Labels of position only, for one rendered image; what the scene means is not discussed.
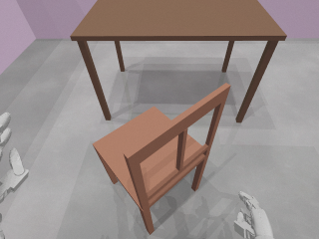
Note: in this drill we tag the left robot hand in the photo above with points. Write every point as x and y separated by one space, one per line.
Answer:
18 174

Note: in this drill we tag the right robot hand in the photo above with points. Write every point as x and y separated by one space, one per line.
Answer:
257 220

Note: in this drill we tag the chair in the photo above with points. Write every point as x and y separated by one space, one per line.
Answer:
151 153

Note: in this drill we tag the table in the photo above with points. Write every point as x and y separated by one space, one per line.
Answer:
178 20

